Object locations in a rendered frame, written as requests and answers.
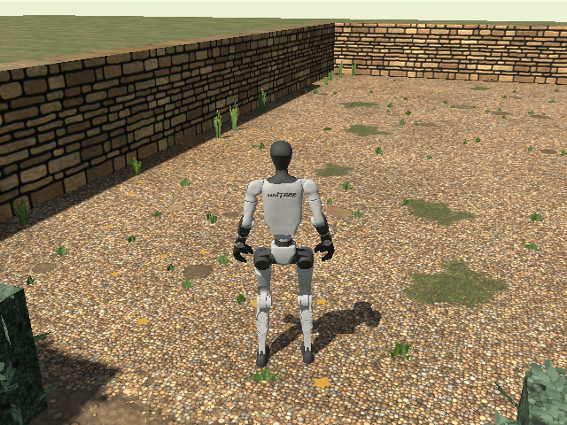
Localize robot right foot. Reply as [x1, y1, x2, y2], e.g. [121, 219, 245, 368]
[300, 341, 314, 364]

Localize robot left upper arm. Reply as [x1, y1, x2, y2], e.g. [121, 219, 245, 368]
[241, 180, 264, 228]

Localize robot left hand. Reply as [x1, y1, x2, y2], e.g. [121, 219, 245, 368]
[233, 244, 253, 263]

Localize robot left forearm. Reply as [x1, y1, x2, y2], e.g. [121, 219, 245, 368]
[235, 215, 251, 248]

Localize right robot shin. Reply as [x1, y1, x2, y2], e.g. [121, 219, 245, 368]
[300, 293, 313, 352]

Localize robot right upper arm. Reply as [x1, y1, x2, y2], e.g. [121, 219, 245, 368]
[300, 178, 325, 227]

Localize robot right hand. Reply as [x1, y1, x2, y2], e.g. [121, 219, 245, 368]
[315, 243, 335, 261]

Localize robot right forearm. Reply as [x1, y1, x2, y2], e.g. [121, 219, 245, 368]
[315, 214, 332, 246]

